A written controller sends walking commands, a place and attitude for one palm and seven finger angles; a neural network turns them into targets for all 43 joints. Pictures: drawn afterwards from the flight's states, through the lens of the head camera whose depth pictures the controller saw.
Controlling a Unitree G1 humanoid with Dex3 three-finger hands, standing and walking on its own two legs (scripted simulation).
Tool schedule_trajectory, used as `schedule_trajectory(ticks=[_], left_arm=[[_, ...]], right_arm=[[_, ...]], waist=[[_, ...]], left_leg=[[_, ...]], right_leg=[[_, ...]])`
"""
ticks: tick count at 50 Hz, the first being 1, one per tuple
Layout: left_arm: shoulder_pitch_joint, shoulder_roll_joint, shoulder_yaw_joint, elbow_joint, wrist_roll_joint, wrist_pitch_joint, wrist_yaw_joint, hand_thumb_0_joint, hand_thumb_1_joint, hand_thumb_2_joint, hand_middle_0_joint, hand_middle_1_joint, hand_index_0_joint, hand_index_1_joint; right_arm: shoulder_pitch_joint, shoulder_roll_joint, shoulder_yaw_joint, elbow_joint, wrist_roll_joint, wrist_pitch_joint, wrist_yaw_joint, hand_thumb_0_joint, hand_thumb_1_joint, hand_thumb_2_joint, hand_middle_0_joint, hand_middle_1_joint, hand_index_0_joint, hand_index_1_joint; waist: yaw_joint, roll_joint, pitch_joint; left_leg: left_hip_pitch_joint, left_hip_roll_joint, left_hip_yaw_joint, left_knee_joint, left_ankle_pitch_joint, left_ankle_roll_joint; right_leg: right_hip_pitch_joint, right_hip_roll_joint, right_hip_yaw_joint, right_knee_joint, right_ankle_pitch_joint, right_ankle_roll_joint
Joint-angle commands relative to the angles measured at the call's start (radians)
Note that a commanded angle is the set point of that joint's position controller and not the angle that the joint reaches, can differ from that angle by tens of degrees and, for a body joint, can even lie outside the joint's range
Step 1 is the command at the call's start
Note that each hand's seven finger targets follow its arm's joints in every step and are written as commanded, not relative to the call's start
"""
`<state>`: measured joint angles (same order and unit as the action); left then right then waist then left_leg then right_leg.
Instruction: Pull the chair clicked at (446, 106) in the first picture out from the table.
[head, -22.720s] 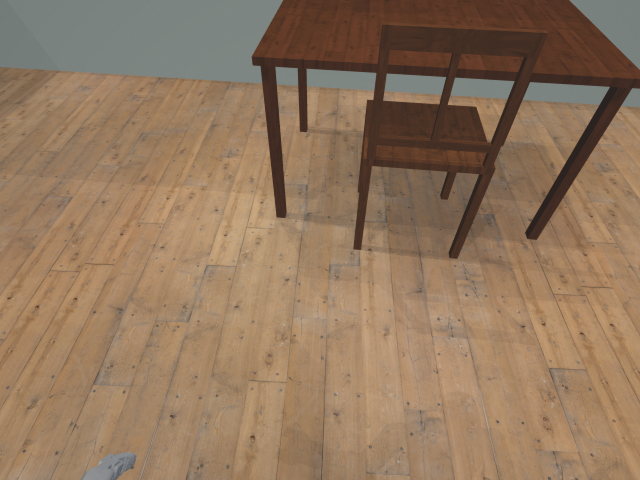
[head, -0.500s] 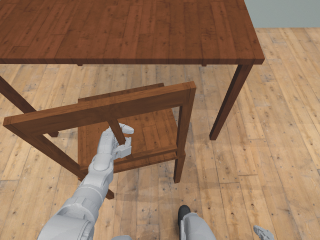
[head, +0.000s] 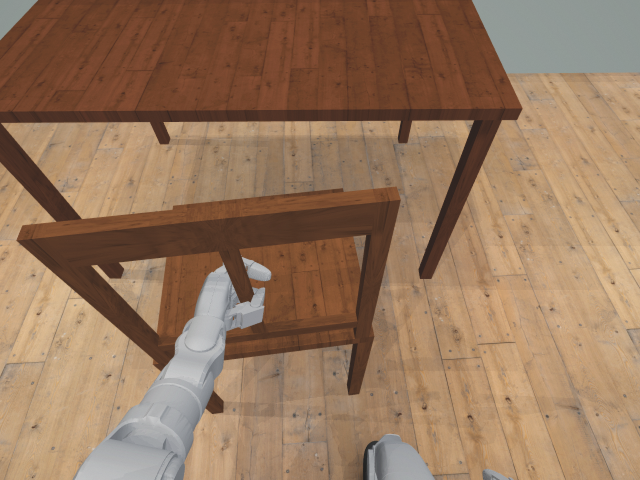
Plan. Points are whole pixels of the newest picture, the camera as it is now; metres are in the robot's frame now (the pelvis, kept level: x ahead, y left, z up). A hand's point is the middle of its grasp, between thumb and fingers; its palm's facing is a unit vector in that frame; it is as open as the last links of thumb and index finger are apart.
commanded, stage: step backward, pulling the chair out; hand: left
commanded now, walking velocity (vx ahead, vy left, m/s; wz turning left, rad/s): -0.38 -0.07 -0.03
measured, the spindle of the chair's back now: (245, 294) +0.38 +0.12 -0.06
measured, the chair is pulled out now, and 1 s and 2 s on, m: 0.27 0.35 0.43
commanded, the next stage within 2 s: none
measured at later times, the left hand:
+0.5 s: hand (248, 339) +0.30 +0.10 -0.05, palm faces -0.04 -0.98 -0.20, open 5.3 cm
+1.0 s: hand (240, 357) +0.28 +0.11 -0.05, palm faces -0.03 -0.98 -0.22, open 5.4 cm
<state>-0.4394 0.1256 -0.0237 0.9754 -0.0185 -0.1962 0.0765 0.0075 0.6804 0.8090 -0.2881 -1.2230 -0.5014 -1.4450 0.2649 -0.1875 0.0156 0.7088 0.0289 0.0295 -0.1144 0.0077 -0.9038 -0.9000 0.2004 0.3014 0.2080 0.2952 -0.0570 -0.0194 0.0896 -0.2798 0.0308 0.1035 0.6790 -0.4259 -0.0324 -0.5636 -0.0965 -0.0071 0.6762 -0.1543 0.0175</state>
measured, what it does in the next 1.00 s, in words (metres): steps on the spot: right foot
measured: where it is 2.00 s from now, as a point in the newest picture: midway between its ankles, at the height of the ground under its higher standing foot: outside the picture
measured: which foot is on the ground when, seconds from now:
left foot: down 0.00-1.00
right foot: down 0.00-0.72, up 0.74-0.78, down 0.80-1.00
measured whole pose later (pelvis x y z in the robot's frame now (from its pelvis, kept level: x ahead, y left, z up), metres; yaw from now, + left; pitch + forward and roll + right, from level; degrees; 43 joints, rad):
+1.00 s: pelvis -0.09 +0.00 +0.00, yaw -2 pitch +2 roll +2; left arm -0.47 0.17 0.03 1.03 -0.03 -0.25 0.10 0.03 0.65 0.82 -0.35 -1.24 -0.50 -1.45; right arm 0.21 -0.21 -0.01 0.74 0.03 0.00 -0.12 0.01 -0.90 -0.90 0.20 0.30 0.21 0.30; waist -0.06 -0.01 0.12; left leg -0.42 0.05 0.10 0.69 -0.37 -0.03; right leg -0.53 -0.05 0.00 0.63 -0.14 0.01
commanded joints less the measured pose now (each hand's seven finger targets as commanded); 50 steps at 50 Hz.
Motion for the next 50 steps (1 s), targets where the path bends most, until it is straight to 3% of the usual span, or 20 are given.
schedule_trajectory(ticks=[1, 2, 4, 8, 10, 12, 14, 16, 18, 19, 20, 24, 28, 32, 36, 40, 42, 46, 48, 50], left_arm=[[-0.366, 0.120, 0.016, -0.211, 0.023, -0.080, 0.020, 0.000, 0.900, 0.900, -0.500, -1.450, -0.500, -1.450], [-0.371, 0.124, 0.011, -0.199, 0.023, -0.080, 0.018, 0.000, 0.900, 0.900, -0.500, -1.450, -0.500, -1.450], [-0.334, 0.171, 0.040, -0.155, 0.016, -0.078, 0.019, 0.000, 0.900, 0.900, -0.500, -1.450, -0.500, -1.450], [-0.330, 0.187, 0.053, -0.160, 0.028, -0.083, 0.023, 0.000, 0.900, 0.900, -0.500, -1.450, -0.500, -1.450], [-0.304, 0.185, 0.050, -0.191, 0.024, -0.082, 0.027, 0.000, 0.900, 0.900, -0.500, -1.450, -0.500, -1.450], [-0.260, 0.160, 0.042, -0.226, 0.022, -0.086, 0.029, 0.000, 0.900, 0.900, -0.500, -1.450, -0.500, -1.450], [-0.253, 0.153, 0.042, -0.273, 0.023, -0.084, 0.032, 0.000, 0.900, 0.900, -0.500, -1.450, -0.500, -1.450], [-0.285, 0.141, 0.035, -0.284, 0.019, -0.079, 0.033, 0.000, 0.900, 0.900, -0.500, -1.450, -0.500, -1.450], [-0.336, 0.146, 0.025, -0.271, 0.016, -0.080, 0.033, 0.000, 0.900, 0.900, -0.500, -1.450, -0.500, -1.450], [-0.369, 0.162, 0.020, -0.242, 0.019, -0.076, 0.031, 0.000, 0.900, 0.900, -0.500, -1.450, -0.500, -1.450], [-0.370, 0.137, -0.005, -0.211, 0.025, -0.077, 0.028, 0.000, 0.900, 0.900, -0.500, -1.450, -0.500, -1.450], [-0.321, 0.224, 0.056, -0.117, 0.016, -0.091, 0.036, 0.000, 0.900, 0.900, -0.500, -1.450, -0.500, -1.450], [-0.331, 0.218, 0.057, -0.120, 0.021, -0.094, 0.040, 0.000, 0.900, 0.900, -0.500, -1.450, -0.500, -1.450], [-0.297, 0.192, 0.050, -0.171, 0.023, -0.095, 0.038, 0.000, 0.900, 0.900, -0.500, -1.450, -0.500, -1.450], [-0.320, 0.144, 0.020, -0.230, 0.016, -0.090, 0.038, 0.000, 0.900, 0.900, -0.500, -1.450, -0.500, -1.450], [-0.370, 0.160, 0.022, -0.209, 0.022, -0.090, 0.032, 0.000, 0.900, 0.900, -0.500, -1.450, -0.500, -1.450], [-0.380, 0.157, 0.006, -0.194, 0.032, -0.099, 0.028, 0.000, 0.900, 0.900, -0.500, -1.450, -0.500, -1.450], [-0.317, 0.219, 0.057, -0.129, 0.024, -0.104, 0.032, 0.000, 0.900, 0.900, -0.500, -1.450, -0.500, -1.450], [-0.316, 0.238, 0.071, -0.119, 0.023, -0.106, 0.035, 0.000, 0.900, 0.900, -0.500, -1.450, -0.500, -1.450], [-0.288, 0.249, 0.087, -0.112, 0.024, -0.102, 0.039, 0.000, 0.900, 0.900, -0.500, -1.450, -0.500, -1.450]], right_arm=[[0.032, -0.171, -0.075, -0.078, -0.001, -0.038, -0.016, 0.000, -0.900, -0.900, 0.200, 0.300, 0.200, 0.300], [0.051, -0.170, -0.080, -0.062, -0.003, -0.036, -0.016, 0.000, -0.900, -0.900, 0.200, 0.300, 0.200, 0.300], [0.070, -0.165, -0.086, -0.041, -0.001, -0.039, -0.017, 0.000, -0.900, -0.900, 0.200, 0.300, 0.200, 0.300], [0.046, -0.156, -0.063, -0.037, 0.004, -0.054, -0.009, 0.000, -0.900, -0.900, 0.200, 0.300, 0.200, 0.300], [0.034, -0.174, -0.060, -0.049, 0.005, -0.049, -0.014, 0.000, -0.900, -0.900, 0.200, 0.300, 0.200, 0.300], [-0.007, -0.193, -0.066, -0.095, 0.002, -0.041, -0.018, 0.000, -0.900, -0.900, 0.200, 0.300, 0.200, 0.300], [-0.044, -0.196, -0.065, -0.136, 0.004, -0.033, -0.016, 0.000, -0.900, -0.900, 0.200, 0.300, 0.200, 0.300], [-0.039, -0.182, -0.066, -0.142, 0.009, -0.032, -0.019, 0.000, -0.900, -0.900, 0.200, 0.300, 0.200, 0.300], [0.015, -0.179, -0.083, -0.116, 0.009, -0.034, -0.021, 0.000, -0.900, -0.900, 0.200, 0.300, 0.200, 0.300], [0.032, -0.188, -0.092, -0.096, 0.001, -0.037, -0.023, 0.000, -0.900, -0.900, 0.200, 0.300, 0.200, 0.300], [0.037, -0.185, -0.082, -0.074, -0.005, -0.041, -0.018, 0.000, -0.900, -0.900, 0.200, 0.300, 0.200, 0.300], [0.074, -0.185, -0.088, -0.021, 0.005, -0.042, -0.018, 0.000, -0.900, -0.900, 0.200, 0.300, 0.200, 0.300], [0.045, -0.173, -0.067, -0.026, 0.009, -0.051, -0.013, 0.000, -0.900, -0.900, 0.200, 0.300, 0.200, 0.300], [0.004, -0.195, -0.063, -0.075, 0.005, -0.049, -0.021, 0.000, -0.900, -0.900, 0.200, 0.300, 0.200, 0.300], [-0.038, -0.182, -0.057, -0.137, 0.013, -0.051, -0.025, 0.000, -0.900, -0.900, 0.200, 0.300, 0.200, 0.300], [0.002, -0.179, -0.074, -0.095, 0.000, -0.056, -0.029, 0.000, -0.900, -0.900, 0.200, 0.300, 0.200, 0.300], [0.012, -0.178, -0.073, -0.066, -0.008, -0.058, -0.025, 0.000, -0.900, -0.900, 0.200, 0.300, 0.200, 0.300], [0.043, -0.169, -0.083, -0.038, -0.002, -0.053, -0.025, 0.000, -0.900, -0.900, 0.200, 0.300, 0.200, 0.300], [0.042, -0.159, -0.077, -0.033, 0.000, -0.057, -0.020, 0.000, -0.900, -0.900, 0.200, 0.300, 0.200, 0.300], [0.035, -0.163, -0.072, -0.033, 0.001, -0.062, -0.014, 0.000, -0.900, -0.900, 0.200, 0.300, 0.200, 0.300]], waist=[[0.022, -0.099, -0.304], [0.005, -0.166, -0.362], [0.009, -0.238, -0.387], [0.019, -0.172, -0.412], [0.016, -0.059, -0.419], [0.032, 0.109, -0.379], [0.051, 0.204, -0.327], [0.049, 0.123, -0.302], [0.021, -0.028, -0.357], [0.012, -0.074, -0.344], [0.006, -0.047, -0.290], [0.015, -0.111, -0.371], [0.021, -0.138, -0.387], [0.031, 0.064, -0.367], [0.049, 0.132, -0.299], [0.026, 0.038, -0.314], [0.018, 0.054, -0.289], [0.016, -0.092, -0.374], [0.017, -0.168, -0.377], [0.022, -0.155, -0.382]], left_leg=[[-0.141, 0.147, -0.093, -0.110, 0.211, 0.033], [-0.079, 0.093, -0.070, -0.059, 0.165, 0.008], [-0.017, 0.025, -0.053, 0.017, -0.058, -0.001], [0.019, 0.010, -0.045, -0.042, -0.084, 0.014], [0.020, 0.044, -0.060, -0.221, -0.027, 0.031], [-0.120, 0.137, -0.129, -0.294, 0.028, 0.065], [-0.272, 0.215, -0.158, -0.346, 0.031, 0.093], [-0.267, 0.236, -0.142, -0.280, 0.170, 0.091], [-0.111, 0.170, -0.086, -0.142, 0.262, 0.038], [-0.085, 0.130, -0.080, -0.094, 0.190, 0.020], [-0.058, 0.103, -0.076, -0.098, 0.131, 0.012], [0.030, 0.035, -0.045, -0.050, -0.033, 0.010], [0.040, 0.019, -0.044, -0.080, -0.043, 0.021], [-0.069, 0.126, -0.116, -0.272, 0.042, 0.057], [-0.267, 0.241, -0.145, -0.330, 0.017, 0.097], [-0.132, 0.202, -0.105, -0.171, 0.282, 0.057], [-0.114, 0.173, -0.104, -0.159, 0.197, 0.032], [-0.022, 0.068, -0.070, -0.040, 0.000, 0.015], [0.016, 0.025, -0.057, 0.007, -0.065, 0.013], [0.035, 0.015, -0.061, 0.014, -0.058, 0.012]], right_leg=[[0.356, -0.073, 0.101, -0.020, 0.339, -0.046], [0.338, -0.129, 0.169, -0.088, 0.402, -0.066], [0.286, -0.199, 0.238, -0.238, 0.253, -0.092], [0.292, -0.189, 0.188, -0.325, 0.029, -0.065], [0.316, -0.130, 0.122, -0.264, -0.001, -0.031], [0.367, -0.046, 0.058, -0.100, -0.034, -0.006], [0.426, -0.004, 0.017, 0.072, -0.070, -0.008], [0.423, -0.002, 0.018, 0.119, 0.044, -0.014], [0.369, -0.057, 0.089, -0.010, 0.325, -0.035], [0.319, -0.102, 0.155, -0.079, 0.330, -0.058], [0.241, -0.118, 0.161, -0.136, 0.293, -0.066], [0.223, -0.172, 0.230, -0.327, 0.042, -0.062], [0.246, -0.167, 0.191, -0.397, -0.123, -0.041], [0.313, -0.042, 0.077, -0.201, -0.089, 0.000], [0.373, 0.015, 0.023, 0.081, -0.095, -0.009], [0.318, -0.028, 0.076, 0.018, 0.215, -0.023], [0.254, -0.065, 0.132, -0.023, 0.186, -0.048], [0.206, -0.140, 0.236, -0.232, 0.051, -0.064], [0.183, -0.175, 0.255, -0.350, -0.092, -0.067], [0.200, -0.182, 0.244, -0.382, -0.098, -0.073]])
